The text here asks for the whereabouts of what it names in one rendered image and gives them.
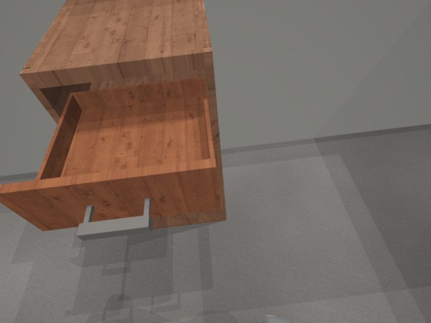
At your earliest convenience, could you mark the cabinet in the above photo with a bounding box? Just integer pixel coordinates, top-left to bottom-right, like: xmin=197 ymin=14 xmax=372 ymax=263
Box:
xmin=19 ymin=0 xmax=227 ymax=229

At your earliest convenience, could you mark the handle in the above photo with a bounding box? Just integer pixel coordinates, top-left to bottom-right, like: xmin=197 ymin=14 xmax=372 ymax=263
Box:
xmin=76 ymin=198 xmax=152 ymax=241

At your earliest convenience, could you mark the drawer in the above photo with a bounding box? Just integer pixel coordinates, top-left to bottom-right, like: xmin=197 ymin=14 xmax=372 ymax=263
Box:
xmin=0 ymin=77 xmax=221 ymax=231

